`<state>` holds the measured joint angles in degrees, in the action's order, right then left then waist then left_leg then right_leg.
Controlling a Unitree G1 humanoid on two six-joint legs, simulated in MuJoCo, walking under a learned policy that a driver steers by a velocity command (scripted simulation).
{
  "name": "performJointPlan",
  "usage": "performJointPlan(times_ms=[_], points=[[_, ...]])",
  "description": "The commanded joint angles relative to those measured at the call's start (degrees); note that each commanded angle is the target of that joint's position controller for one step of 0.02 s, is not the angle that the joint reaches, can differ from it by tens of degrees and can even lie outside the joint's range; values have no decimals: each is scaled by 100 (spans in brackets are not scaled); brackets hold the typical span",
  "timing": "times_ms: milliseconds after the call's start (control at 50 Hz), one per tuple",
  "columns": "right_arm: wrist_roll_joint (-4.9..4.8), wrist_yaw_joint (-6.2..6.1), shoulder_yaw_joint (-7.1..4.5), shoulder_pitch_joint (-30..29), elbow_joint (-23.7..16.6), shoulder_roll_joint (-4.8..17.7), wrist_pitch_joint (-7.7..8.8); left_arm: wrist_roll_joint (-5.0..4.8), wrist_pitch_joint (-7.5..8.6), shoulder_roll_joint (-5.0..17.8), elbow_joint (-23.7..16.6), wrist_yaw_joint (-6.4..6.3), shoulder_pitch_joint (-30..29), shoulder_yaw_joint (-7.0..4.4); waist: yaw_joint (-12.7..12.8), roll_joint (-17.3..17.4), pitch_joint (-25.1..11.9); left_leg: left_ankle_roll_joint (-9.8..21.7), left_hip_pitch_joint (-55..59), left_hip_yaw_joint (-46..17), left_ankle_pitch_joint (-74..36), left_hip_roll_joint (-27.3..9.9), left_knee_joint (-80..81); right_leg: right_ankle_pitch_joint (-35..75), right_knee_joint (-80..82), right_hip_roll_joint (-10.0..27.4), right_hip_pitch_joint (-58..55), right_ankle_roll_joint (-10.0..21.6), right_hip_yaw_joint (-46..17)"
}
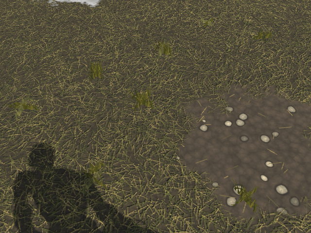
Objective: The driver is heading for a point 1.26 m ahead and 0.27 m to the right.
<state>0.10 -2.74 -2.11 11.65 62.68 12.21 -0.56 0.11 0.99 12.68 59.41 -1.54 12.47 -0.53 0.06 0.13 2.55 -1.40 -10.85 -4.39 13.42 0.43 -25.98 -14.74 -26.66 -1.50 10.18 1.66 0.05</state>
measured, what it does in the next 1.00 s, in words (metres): walks ahead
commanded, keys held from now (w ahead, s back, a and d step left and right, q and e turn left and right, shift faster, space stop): no key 0.40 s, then w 0.60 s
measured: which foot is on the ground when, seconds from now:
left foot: down 0.00-1.00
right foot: down 0.00-0.70, up 0.72-1.00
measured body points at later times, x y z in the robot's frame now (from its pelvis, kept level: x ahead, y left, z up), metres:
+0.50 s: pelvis +0.01 +0.00 +0.00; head +0.01 +0.00 +0.45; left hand +0.02 +0.25 -0.15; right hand +0.01 -0.25 -0.16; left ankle +0.01 +0.13 -0.74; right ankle +0.00 -0.10 -0.74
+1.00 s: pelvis +0.16 +0.05 +0.00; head +0.18 +0.07 +0.45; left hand +0.33 +0.30 -0.12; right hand +0.07 -0.17 -0.13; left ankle +0.05 +0.14 -0.74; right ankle +0.32 -0.11 -0.68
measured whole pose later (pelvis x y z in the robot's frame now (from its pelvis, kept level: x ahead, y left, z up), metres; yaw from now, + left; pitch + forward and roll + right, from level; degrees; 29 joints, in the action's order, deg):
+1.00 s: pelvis +0.16 +0.05 +0.00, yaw +0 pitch +2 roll +0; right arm 0.3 -0.4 -0.3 27.5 62.6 9.6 5.2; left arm -1.3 4.7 15.3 51.8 1.0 5.6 -2.6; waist -4.2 -2.3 -0.5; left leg 2.9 3.3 2.1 15.4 2.3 -10.4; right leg -1.4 -45.3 5.8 38.8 1.2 0.4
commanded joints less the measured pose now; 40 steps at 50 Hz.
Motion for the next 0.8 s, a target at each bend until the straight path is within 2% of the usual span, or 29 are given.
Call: performJointPlan(times_ms=[20,400,420,440,460,480,500,520,540,560,600,640,660,680,700,720,740,760,780,800], points=[[0,-20,-70,163,-83,570,42,-3,39,607,-140,-17,162,-100,1,-21,-25,136,25,-49,-688,-113,338,462,610,325,211,98,-336],[-10,-45,16,420,98,485,62,-14,22,497,3,-16,442,-75,4,-18,29,98,-56,20,-642,-117,337,542,629,296,210,133,-348],[-10,-46,38,532,153,401,58,-9,14,452,60,-24,542,-65,3,-63,-109,101,-1,120,-196,-40,307,-112,717,267,159,146,-342],[-33,-55,39,543,161,382,55,-41,-4,551,74,-43,577,-103,29,-166,-26,128,-146,294,471,115,97,-1096,817,261,222,224,-419],[-55,-59,28,497,118,407,71,-86,-17,760,56,-64,607,-172,68,-381,116,173,-450,488,1195,277,-275,-2140,979,414,324,400,-699],[-54,-47,29,351,17,411,122,-119,-7,908,49,-72,759,-223,159,-626,301,218,-930,584,1493,308,-735,-3012,1309,820,335,654,-1284],[-59,-13,54,191,-110,337,210,-136,28,1092,55,-71,936,-291,237,-931,421,252,-1280,647,1361,208,-1324,-3524,1701,1413,303,978,-2091],[-85,35,57,76,-195,340,306,-132,79,1192,29,-76,953,-345,253,-1003,604,314,-1514,500,1175,-41,-1866,-3491,1989,1883,439,1267,-2710],[-119,86,30,5,-247,391,383,-89,144,1142,-20,-69,904,-351,233,-922,712,373,-1852,350,1345,-221,-2344,-3169,2081,2092,364,1406,-2960],[-151,129,9,-8,-287,421,447,-78,202,1061,-78,-49,845,-344,188,-813,714,437,-2166,246,1565,-376,-2591,-2807,2065,2161,149,1412,-2962],[-197,192,-15,1,-337,445,561,-174,259,975,-227,-23,626,-340,60,-607,562,530,-2029,258,1451,-520,-1887,-2001,1938,1895,-71,1109,-2325],[-181,225,-34,266,-214,342,627,-251,225,1065,-316,-7,411,-361,-151,-577,309,484,-772,696,710,-229,-684,-1372,1628,1339,405,860,-1395],[-164,237,-65,668,-24,312,628,-270,183,1101,-329,3,408,-371,-305,-524,171,404,85,982,85,33,-247,-1338,1336,1122,837,812,-1088],[-152,234,-109,1092,160,338,594,-260,162,1051,-347,13,454,-354,-433,-417,83,327,732,1065,-64,204,-103,-1358,974,935,1210,753,-924],[-152,226,-151,1540,266,419,568,-225,190,824,-410,36,340,-281,-620,-94,16,393,1319,603,112,-71,118,-1047,201,703,1675,594,-653],[-131,180,-241,2196,286,856,566,-108,244,345,-523,99,224,-144,-805,1194,-273,769,1877,-1219,881,-1319,916,-958,-1931,191,2348,208,91],[-56,264,-310,2565,313,1382,635,-189,356,249,-740,85,202,-151,-766,1900,-238,1606,2049,-3507,2036,-2319,1750,-1745,-3320,-226,3507,186,-59],[-30,299,-203,2021,199,1082,735,-294,447,533,-796,94,72,-195,-508,997,235,1709,1646,-3610,2579,-2451,1813,-1428,-4151,237,3979,300,-527],[-43,330,-120,1533,11,805,796,-330,511,653,-806,142,12,-218,-336,657,495,1499,1452,-2938,2322,-2183,1806,-729,-4309,487,4204,399,-607],[-45,377,-69,1189,-127,733,810,-265,542,688,-739,156,62,-245,-196,486,466,1296,1311,-2265,1584,-1882,1833,-220,-4174,666,4063,400,-492]])
Velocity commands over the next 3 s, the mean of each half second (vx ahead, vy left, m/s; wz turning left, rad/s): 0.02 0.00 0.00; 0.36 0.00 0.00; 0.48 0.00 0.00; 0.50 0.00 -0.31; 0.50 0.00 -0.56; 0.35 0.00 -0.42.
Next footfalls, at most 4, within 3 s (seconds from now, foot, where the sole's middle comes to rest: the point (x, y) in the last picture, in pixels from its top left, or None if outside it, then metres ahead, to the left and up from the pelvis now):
1.18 right None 0.47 -0.08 -0.78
1.72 left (130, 176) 0.78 0.16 -0.78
2.28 right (191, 140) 1.00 -0.15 -0.78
2.76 left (183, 93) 1.36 -0.13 -0.78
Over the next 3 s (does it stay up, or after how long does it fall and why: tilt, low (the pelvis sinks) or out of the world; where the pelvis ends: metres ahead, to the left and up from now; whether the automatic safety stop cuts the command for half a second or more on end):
stays up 1.22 -0.15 0.00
